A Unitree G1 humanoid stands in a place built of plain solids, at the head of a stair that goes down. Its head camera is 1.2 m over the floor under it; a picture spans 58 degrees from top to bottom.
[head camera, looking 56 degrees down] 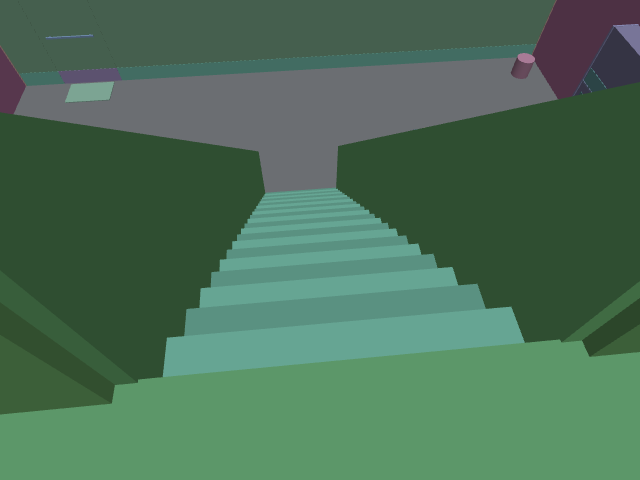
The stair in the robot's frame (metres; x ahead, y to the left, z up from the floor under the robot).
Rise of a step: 0.20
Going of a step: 0.20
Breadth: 1.20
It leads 5 degrees to the left of straight ahead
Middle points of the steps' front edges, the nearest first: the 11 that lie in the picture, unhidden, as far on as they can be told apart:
0.41 -0.10 0.00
0.60 -0.08 -0.20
0.80 -0.06 -0.40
1.00 -0.04 -0.60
1.20 -0.02 -0.80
1.40 0.00 -1.00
1.60 0.02 -1.20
1.80 0.04 -1.40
2.00 0.06 -1.59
2.20 0.07 -1.79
2.40 0.09 -1.99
